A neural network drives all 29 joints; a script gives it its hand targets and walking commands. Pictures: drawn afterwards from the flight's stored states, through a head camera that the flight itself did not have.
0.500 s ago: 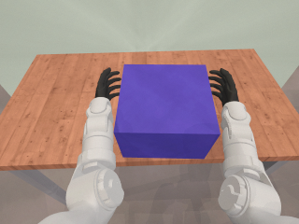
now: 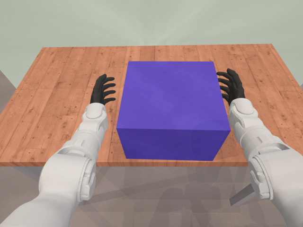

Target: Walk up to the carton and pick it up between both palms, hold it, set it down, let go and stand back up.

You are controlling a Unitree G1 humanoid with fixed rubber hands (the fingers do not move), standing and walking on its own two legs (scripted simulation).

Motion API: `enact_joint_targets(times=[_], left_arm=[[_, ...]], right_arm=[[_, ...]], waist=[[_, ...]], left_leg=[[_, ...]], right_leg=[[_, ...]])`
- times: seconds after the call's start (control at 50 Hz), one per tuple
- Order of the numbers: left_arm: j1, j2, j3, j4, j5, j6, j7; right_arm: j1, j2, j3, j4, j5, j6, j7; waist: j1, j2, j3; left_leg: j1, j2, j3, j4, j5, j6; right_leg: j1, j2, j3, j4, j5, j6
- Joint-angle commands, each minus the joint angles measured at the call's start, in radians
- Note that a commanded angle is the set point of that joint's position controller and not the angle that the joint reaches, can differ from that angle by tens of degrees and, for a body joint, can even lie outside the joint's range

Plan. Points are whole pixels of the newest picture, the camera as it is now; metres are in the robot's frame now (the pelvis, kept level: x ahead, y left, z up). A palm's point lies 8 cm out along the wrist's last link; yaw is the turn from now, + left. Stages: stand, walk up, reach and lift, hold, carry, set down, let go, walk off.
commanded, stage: set down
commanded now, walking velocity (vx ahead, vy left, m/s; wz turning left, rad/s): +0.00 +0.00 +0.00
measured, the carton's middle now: (169, 110) +0.42 -0.01 +0.06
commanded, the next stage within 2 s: none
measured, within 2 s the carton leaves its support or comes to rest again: neither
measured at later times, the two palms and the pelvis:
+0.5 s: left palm (93, 88) +0.44 +0.18 +0.13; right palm (258, 87) +0.43 -0.23 +0.13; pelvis -0.04 -0.02 -0.01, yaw +1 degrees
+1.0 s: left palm (73, 69) +0.42 +0.20 +0.21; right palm (274, 68) +0.42 -0.23 +0.20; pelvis -0.03 -0.03 +0.01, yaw +2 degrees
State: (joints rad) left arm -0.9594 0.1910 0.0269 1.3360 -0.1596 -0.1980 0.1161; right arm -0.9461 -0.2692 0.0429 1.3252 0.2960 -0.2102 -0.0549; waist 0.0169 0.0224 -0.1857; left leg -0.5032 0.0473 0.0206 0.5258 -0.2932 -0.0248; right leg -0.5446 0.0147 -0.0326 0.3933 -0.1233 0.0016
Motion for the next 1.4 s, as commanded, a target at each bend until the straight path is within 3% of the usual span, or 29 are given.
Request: enact_joint_targets(times=[0.0,0.06,0.08,0.14,0.22,0.36,0.42,0.52,0.6,0.82,0.9,1.0,1.08,1.18,1.24,1.38], left_arm=[[-0.462,0.158,-0.055,-0.122,-0.066,-0.054,-0.017],[-0.497,0.175,-0.111,-0.118,-0.125,-0.048,-0.037],[-0.536,0.149,-0.159,-0.113,-0.154,-0.044,-0.045],[-0.577,0.184,-0.188,-0.131,-0.203,-0.040,-0.048],[-0.601,0.248,-0.173,-0.146,-0.213,-0.008,-0.049],[-0.638,0.342,-0.124,-0.190,-0.217,0.068,-0.058],[-0.662,0.358,-0.128,-0.179,-0.232,0.104,-0.061],[-0.688,0.382,-0.116,-0.216,-0.240,0.169,-0.066],[-0.713,0.393,-0.113,-0.255,-0.236,0.244,-0.072],[-0.678,0.407,-0.087,-0.369,-0.211,0.435,-0.092],[-0.539,0.400,-0.036,-0.479,-0.157,0.486,-0.112],[-0.308,0.371,0.057,-0.720,-0.068,0.555,-0.130],[-0.155,0.365,0.127,-0.955,-0.041,0.594,-0.127],[-0.093,0.359,0.147,-1.164,-0.079,0.627,-0.097],[-0.042,0.350,0.144,-1.249,-0.097,0.647,-0.078],[0.118,0.301,0.151,-1.266,-0.090,0.712,-0.075]], right_arm=[[-0.434,-0.248,0.019,-0.039,0.073,-0.057,0.007],[-0.463,-0.292,0.056,-0.017,0.130,-0.050,0.033],[-0.483,-0.246,0.076,-0.008,0.148,-0.032,0.038],[-0.511,-0.256,0.099,-0.067,0.178,0.003,0.066],[-0.542,-0.279,0.110,-0.146,0.195,0.045,0.077],[-0.589,-0.289,0.081,-0.273,0.170,0.123,0.041],[-0.621,-0.278,0.066,-0.291,0.155,0.169,0.023],[-0.653,-0.277,0.044,-0.328,0.144,0.229,-0.004],[-0.668,-0.282,0.014,-0.322,0.136,0.288,-0.021],[-0.630,-0.289,-0.028,-0.354,0.126,0.429,-0.027],[-0.510,-0.287,-0.017,-0.424,0.141,0.443,-0.032],[-0.302,-0.279,-0.032,-0.580,0.147,0.445,-0.029],[-0.176,-0.266,-0.072,-0.806,0.123,0.437,-0.025],[-0.105,-0.257,-0.138,-1.021,0.080,0.449,-0.007],[-0.043,-0.257,-0.162,-1.080,0.066,0.462,0.003],[0.105,-0.256,-0.170,-1.085,0.057,0.514,0.023]], waist=[[-0.043,0.022,-0.657],[-0.046,0.037,-0.642],[-0.081,0.008,-0.585],[-0.048,0.022,-0.606],[-0.024,0.006,-0.685],[-0.004,-0.054,-0.747],[-0.012,-0.073,-0.730],[-0.017,-0.077,-0.738],[-0.036,-0.043,-0.695],[-0.058,0.004,-0.528],[-0.059,-0.004,-0.475],[-0.054,0.009,-0.368],[-0.045,-0.015,-0.331],[-0.038,-0.006,-0.328],[-0.040,0.005,-0.336],[-0.043,-0.020,-0.241]], left_leg=[[0.137,-0.026,0.030,0.041,0.664,-0.112],[0.170,-0.024,0.015,0.059,0.644,-0.109],[0.160,-0.025,0.006,0.043,0.556,-0.089],[0.120,-0.032,0.004,0.026,0.443,-0.063],[0.052,-0.047,0.011,0.015,0.391,-0.038],[-0.076,-0.068,0.034,-0.049,0.291,-0.003],[-0.110,-0.069,0.035,-0.076,0.225,0.009],[-0.085,-0.071,0.033,-0.090,0.248,0.009],[-0.028,-0.071,0.026,-0.102,0.262,-0.003],[0.128,-0.072,0.007,-0.150,0.294,-0.008],[0.196,-0.077,0.006,-0.169,0.381,-0.011],[0.311,-0.082,0.011,-0.181,0.475,-0.018],[0.316,-0.090,0.022,-0.191,0.453,-0.007],[0.305,-0.085,0.025,-0.196,0.377,0.000],[0.305,-0.079,0.022,-0.193,0.364,-0.002],[0.292,-0.067,0.015,-0.232,0.281,0.007]], right_leg=[[0.401,0.040,-0.008,0.108,0.534,-0.013],[0.296,0.050,-0.022,0.101,0.452,-0.013],[0.258,0.049,-0.023,0.086,0.380,-0.013],[0.198,0.037,-0.017,0.087,0.248,-0.015],[0.264,0.024,-0.001,0.109,0.272,-0.001],[0.444,0.009,0.034,0.109,0.306,0.015],[0.484,0.003,0.039,0.104,0.275,0.014],[0.531,0.007,0.035,0.096,0.313,0.012],[0.528,0.010,0.027,0.069,0.304,0.007],[0.538,0.014,0.010,-0.005,0.267,-0.004],[0.637,0.019,0.008,-0.016,0.364,0.006],[0.688,0.032,0.006,-0.049,0.392,0.007],[0.720,0.033,0.014,-0.055,0.369,0.015],[0.663,0.036,0.019,-0.051,0.255,0.004],[0.648,0.036,0.025,-0.047,0.242,-0.005],[0.642,0.033,0.041,-0.067,0.154,-0.018]])
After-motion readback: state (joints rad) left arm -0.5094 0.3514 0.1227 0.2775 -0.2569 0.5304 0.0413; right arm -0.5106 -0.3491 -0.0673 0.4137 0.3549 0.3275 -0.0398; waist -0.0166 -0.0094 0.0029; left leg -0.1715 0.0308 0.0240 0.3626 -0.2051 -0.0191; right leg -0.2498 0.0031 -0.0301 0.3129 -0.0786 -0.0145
